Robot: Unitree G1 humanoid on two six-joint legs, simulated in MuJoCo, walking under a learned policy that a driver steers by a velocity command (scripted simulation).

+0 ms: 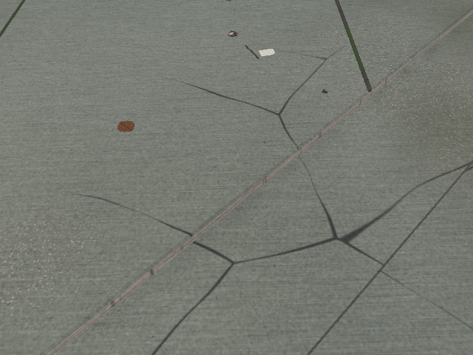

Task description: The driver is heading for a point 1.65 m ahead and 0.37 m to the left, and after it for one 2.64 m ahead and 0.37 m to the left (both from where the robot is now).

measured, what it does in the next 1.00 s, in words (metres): climbs: left foot 0.04 m higher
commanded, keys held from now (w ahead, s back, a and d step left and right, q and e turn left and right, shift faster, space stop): w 1.00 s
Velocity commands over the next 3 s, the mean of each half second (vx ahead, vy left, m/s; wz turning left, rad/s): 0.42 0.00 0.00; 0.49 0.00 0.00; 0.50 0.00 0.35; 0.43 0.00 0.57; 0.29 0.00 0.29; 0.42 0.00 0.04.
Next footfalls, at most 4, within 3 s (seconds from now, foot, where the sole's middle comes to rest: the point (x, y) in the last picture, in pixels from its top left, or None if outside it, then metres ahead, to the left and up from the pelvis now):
0.48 left None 0.41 0.10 -0.74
1.06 right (301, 284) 0.74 -0.15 -0.74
1.60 left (206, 211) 1.01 0.14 -0.70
2.04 right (237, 153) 1.28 0.04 -0.70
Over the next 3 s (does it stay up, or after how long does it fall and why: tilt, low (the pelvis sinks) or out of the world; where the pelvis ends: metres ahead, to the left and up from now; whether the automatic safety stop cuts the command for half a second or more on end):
stays up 1.40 0.23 0.08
